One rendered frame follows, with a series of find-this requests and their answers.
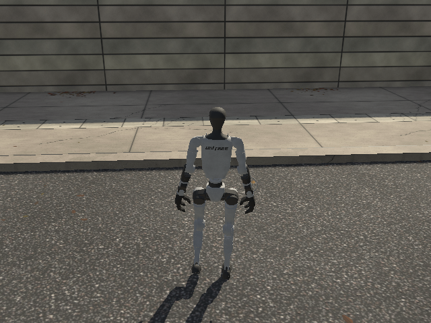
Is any left robot hand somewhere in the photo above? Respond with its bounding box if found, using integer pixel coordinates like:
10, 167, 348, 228
175, 194, 191, 212

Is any robot head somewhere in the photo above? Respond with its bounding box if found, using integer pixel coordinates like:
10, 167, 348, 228
205, 107, 228, 140

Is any right robot upper arm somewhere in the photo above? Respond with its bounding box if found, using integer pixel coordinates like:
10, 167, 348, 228
231, 137, 248, 175

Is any left robot upper arm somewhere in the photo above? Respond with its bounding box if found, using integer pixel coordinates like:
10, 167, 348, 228
185, 136, 203, 174

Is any left robot shin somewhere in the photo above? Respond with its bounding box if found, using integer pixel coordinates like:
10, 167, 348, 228
193, 219, 203, 265

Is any robot right forearm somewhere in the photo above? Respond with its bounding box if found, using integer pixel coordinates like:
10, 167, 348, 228
241, 165, 254, 198

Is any robot left forearm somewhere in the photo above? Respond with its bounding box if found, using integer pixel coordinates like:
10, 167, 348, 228
176, 163, 191, 196

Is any right robot hand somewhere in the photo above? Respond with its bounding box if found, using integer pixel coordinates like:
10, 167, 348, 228
240, 196, 255, 214

